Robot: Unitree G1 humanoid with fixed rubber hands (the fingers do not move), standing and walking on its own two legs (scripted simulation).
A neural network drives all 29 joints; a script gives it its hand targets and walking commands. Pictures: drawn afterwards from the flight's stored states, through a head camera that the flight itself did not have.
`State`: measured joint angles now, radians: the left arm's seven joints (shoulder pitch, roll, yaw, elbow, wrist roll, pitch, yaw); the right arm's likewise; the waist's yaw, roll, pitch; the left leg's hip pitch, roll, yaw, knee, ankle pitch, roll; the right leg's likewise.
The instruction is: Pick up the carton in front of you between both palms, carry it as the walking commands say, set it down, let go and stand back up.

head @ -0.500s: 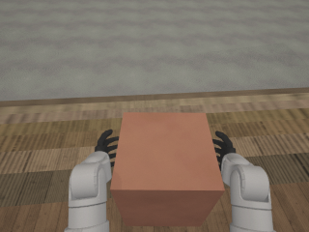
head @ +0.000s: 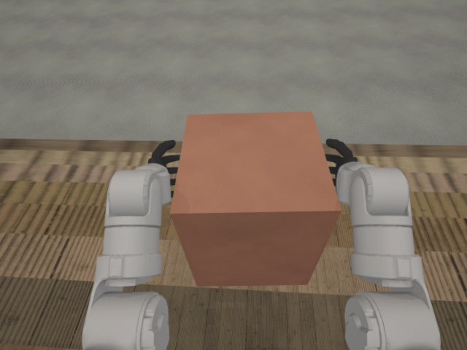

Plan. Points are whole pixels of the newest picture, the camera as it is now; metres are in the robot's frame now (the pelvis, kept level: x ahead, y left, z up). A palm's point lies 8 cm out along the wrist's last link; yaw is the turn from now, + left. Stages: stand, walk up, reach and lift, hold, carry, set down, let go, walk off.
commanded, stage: carry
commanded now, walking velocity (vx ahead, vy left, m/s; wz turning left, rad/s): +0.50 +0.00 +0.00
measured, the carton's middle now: (250, 204) +0.37 +0.03 +0.03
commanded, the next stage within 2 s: none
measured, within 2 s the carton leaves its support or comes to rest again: neither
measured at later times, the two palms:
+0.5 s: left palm (218, 95) +0.72 +0.13 +0.01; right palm (336, 107) +0.68 -0.17 +0.01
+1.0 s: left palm (216, 99) +1.01 +0.19 -0.22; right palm (292, 94) +1.04 -0.10 -0.22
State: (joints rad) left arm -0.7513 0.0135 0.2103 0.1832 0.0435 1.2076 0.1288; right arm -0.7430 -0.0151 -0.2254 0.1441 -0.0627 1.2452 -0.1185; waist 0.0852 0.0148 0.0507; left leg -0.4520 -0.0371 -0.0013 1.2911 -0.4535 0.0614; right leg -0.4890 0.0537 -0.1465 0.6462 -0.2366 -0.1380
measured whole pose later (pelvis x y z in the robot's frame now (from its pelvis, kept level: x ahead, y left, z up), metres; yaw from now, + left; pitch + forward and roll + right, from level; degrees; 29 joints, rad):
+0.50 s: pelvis +0.34 +0.03 -0.14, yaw -2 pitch +0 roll -1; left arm -0.75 -0.01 0.24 0.18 0.09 1.22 0.12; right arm -0.74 -0.04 -0.19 0.20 -0.03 1.23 -0.12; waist -0.10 0.02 -0.03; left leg -0.37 -0.12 0.10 0.71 -0.39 0.18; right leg -0.56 0.04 -0.02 1.49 -0.48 -0.05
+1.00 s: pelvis +0.68 +0.00 -0.29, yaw +0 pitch +2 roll -1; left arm -0.57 -0.01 0.16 0.15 0.01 1.09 0.15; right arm -0.53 0.06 -0.24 0.08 -0.08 1.11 -0.12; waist 0.13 -0.02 0.06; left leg -0.74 0.00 -0.07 1.23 -0.33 0.05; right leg -0.42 0.13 -0.08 0.85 -0.47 -0.15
